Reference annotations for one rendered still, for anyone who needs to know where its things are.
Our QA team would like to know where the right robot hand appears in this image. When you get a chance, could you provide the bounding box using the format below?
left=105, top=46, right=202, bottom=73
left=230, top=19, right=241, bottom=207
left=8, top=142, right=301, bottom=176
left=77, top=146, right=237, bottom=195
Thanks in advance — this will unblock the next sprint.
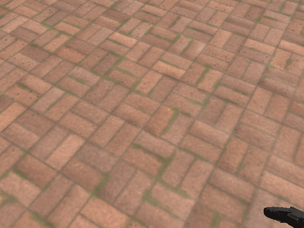
left=263, top=206, right=304, bottom=228

